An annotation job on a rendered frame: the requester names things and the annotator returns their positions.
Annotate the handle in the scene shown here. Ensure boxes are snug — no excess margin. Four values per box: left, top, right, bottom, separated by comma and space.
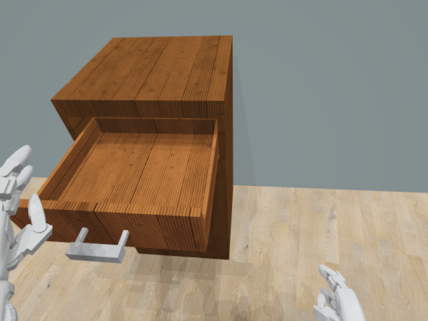
65, 227, 129, 263

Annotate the drawer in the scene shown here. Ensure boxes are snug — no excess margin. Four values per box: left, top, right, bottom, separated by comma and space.
9, 117, 219, 252

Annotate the robot right hand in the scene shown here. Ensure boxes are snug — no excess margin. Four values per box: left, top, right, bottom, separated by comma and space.
313, 264, 366, 321

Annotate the cabinet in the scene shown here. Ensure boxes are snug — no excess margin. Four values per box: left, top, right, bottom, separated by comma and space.
51, 35, 233, 260

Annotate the left robot forearm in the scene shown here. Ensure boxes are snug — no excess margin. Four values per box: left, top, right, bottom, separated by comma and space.
0, 280, 18, 321

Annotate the robot left hand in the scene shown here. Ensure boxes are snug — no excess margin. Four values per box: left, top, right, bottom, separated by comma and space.
0, 145, 52, 281

